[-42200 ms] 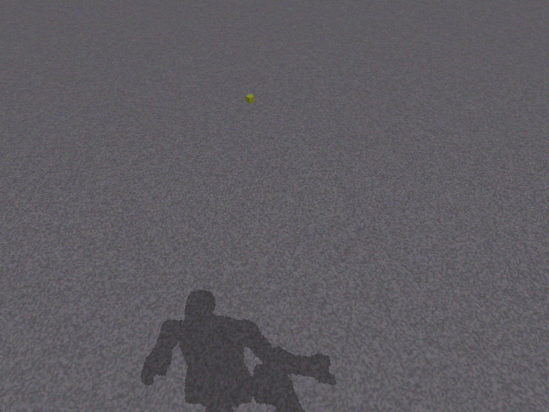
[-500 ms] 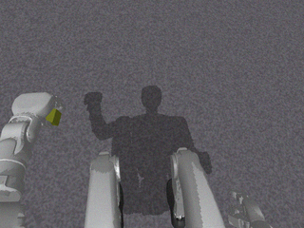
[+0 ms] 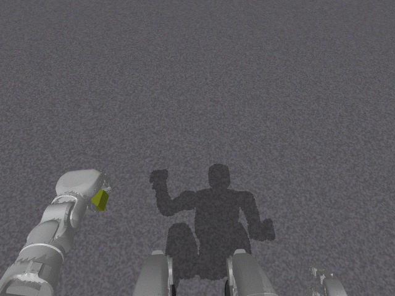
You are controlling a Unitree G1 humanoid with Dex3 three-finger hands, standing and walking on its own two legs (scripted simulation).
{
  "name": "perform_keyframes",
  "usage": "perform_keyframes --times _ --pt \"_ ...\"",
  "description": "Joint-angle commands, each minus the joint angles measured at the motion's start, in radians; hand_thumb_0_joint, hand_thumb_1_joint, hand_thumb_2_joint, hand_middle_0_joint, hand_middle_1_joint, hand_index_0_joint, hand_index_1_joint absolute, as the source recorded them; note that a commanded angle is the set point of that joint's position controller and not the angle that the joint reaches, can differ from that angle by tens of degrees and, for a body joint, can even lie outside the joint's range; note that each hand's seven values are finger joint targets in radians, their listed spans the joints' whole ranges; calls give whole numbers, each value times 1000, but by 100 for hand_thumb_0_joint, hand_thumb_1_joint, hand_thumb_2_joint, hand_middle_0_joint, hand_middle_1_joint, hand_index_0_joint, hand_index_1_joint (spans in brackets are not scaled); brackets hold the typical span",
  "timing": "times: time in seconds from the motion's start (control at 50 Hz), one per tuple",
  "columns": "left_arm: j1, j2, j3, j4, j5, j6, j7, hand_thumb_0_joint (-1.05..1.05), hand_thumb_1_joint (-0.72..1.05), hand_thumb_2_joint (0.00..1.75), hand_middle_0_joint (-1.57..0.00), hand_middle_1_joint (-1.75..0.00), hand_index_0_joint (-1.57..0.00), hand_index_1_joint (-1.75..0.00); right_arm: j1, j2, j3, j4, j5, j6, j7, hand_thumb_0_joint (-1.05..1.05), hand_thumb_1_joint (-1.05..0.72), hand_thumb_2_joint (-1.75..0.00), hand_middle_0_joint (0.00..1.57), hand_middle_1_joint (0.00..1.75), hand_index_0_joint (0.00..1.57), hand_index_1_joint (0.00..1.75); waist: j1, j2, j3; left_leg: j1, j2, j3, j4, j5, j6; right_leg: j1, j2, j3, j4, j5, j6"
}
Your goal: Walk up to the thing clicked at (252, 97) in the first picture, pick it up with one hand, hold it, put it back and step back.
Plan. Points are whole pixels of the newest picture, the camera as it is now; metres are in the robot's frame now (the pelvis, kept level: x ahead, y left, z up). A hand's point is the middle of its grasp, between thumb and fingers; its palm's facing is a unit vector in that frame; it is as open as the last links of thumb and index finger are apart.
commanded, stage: lift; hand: left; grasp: from above
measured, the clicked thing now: (95, 199) +0.36 +0.25 -0.11
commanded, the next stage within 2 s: hold in 0.40 s
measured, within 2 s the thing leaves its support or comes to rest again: neither
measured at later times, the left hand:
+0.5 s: hand (85, 179) +0.35 +0.23 +0.01, palm faces -0.46 -0.05 -0.89, open 6.5 cm
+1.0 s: hand (83, 163) +0.37 +0.22 +0.05, palm faces -0.47 -0.03 -0.88, open 6.5 cm
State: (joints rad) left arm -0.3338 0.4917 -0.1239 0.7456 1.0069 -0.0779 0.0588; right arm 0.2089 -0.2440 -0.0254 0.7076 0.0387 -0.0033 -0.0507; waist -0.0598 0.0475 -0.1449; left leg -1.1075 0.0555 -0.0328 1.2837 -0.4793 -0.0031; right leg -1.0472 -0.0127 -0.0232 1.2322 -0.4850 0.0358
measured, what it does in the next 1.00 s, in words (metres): rises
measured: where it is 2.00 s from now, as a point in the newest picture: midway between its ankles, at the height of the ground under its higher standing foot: outside the picture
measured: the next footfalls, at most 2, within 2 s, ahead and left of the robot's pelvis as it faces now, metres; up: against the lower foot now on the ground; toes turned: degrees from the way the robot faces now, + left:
none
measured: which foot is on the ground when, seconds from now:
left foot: down 0.00-1.00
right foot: down 0.00-1.00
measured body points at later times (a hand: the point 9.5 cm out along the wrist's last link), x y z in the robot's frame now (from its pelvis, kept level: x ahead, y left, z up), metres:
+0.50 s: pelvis +0.04 +0.00 +0.08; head +0.08 +0.00 +0.53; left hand +0.37 +0.23 +0.06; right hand +0.13 -0.26 -0.05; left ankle +0.07 +0.12 -0.62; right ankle +0.06 -0.15 -0.62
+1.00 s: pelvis +0.06 +0.00 +0.10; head +0.09 -0.01 +0.55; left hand +0.39 +0.22 +0.10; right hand +0.18 -0.26 -0.02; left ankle +0.07 +0.12 -0.62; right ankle +0.06 -0.15 -0.62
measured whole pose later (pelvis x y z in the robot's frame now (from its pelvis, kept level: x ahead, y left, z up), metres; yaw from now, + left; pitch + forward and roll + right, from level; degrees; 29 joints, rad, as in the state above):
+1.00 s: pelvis +0.06 +0.00 +0.10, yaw -1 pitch +6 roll +0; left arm -0.29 0.41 -0.20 0.72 1.01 -0.05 0.00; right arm 0.23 -0.25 -0.05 0.69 0.06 0.05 -0.05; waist -0.02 0.04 -0.06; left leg -0.46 0.04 0.04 0.67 -0.32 0.00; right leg -0.43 -0.03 0.02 0.65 -0.32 0.04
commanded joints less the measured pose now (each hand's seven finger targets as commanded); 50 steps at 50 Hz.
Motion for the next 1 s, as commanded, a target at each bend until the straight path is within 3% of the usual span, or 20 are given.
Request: perform_keyframes --times 0.0,0.1,0.14,0.18,0.22,0.3,0.42,0.46,0.48,0.56,0.58,0.74,0.98 --pt "-314 176 55 -126 12 0 71 0 88 14 -121 -17 -124 -13 36 -144 -51 -84 -6 -39 -16 0 -91 -90 20 30 20 30 -13 32 -308 367 -43 10 -298 76 11 215 53 10 -285 85 -49" --pt "-318 187 68 -81 23 15 103 0 86 15 -121 -12 -123 -10 45 -146 -58 -76 -5 -41 -11 0 -91 -90 20 30 20 30 8 40 -278 462 -46 20 -386 128 4 304 49 14 -361 129 -49" --pt "-347 157 43 -71 24 26 111 0 85 16 -121 -12 -122 -10 50 -145 -58 -77 -5 -39 -9 0 -91 -90 20 30 20 30 -2 20 -283 497 -45 19 -407 167 5 338 50 16 -386 167 -47" --pt "-322 174 62 -53 18 34 113 0 83 16 -119 -12 -121 -10 48 -145 -61 -81 -4 -38 -6 0 -91 -90 20 30 20 30 13 24 -257 514 -48 21 -445 164 3 376 50 13 -415 162 -45" --pt "-320 148 34 -55 19 36 102 0 83 16 -119 -11 -121 -10 44 -141 -63 -83 -4 -35 -4 0 -91 -90 20 30 20 30 16 27 -247 547 -50 25 -473 181 2 397 51 15 -442 179 -46" --pt "-300 123 14 -74 -2 32 75 0 83 10 -119 -8 -121 -6 39 -140 -63 -93 -1 -35 -5 0 -91 -90 20 30 20 30 12 13 -220 596 -49 26 -528 184 2 435 51 17 -489 183 -46" --pt "-323 156 39 -108 2 32 73 0 83 9 -118 -8 -121 -5 45 -145 -69 -94 1 -28 -10 0 -90 -90 20 30 20 30 18 -3 -241 681 -52 38 -570 281 2 520 49 22 -542 269 -43" --pt "-321 122 16 -114 3 30 71 0 81 10 -116 -9 -119 -6 46 -140 -67 -92 3 -26 -10 0 -90 -90 20 30 20 30 15 -3 -224 697 -54 41 -590 283 0 526 47 23 -555 269 -45" --pt "-301 142 30 -103 6 33 72 0 84 11 -118 -10 -121 -6 40 -143 -68 -90 2 -23 -10 0 -90 -90 20 30 20 30 25 -3 -217 702 -54 42 -598 288 1 531 48 23 -565 272 -45" --pt "-319 127 9 -110 10 32 51 0 88 11 -121 -9 -124 -6 35 -144 -68 -93 5 -17 -11 0 -90 -90 20 30 20 30 16 -15 -208 731 -56 49 -621 309 3 565 47 25 -593 294 -42" --pt "-317 145 20 -120 8 30 45 0 89 11 -121 -10 -125 -6 30 -144 -68 -96 6 -15 -11 0 -90 -89 20 30 20 30 27 -5 -202 730 -57 49 -629 309 3 577 47 26 -602 292 -43" --pt "-297 118 4 -165 3 30 6 0 87 9 -119 -9 -123 -5 11 -143 -67 -107 9 -2 -13 0 -89 -89 20 30 20 30 31 -5 -189 803 -54 53 -672 391 -1 621 53 22 -630 356 -46" --pt "-278 137 22 -219 -5 33 -22 0 88 10 -119 -8 -123 -4 -7 -144 -67 -130 14 17 -15 0 -89 -89 20 30 20 30 47 -7 -187 854 -54 62 -711 465 3 705 51 23 -662 419 -42"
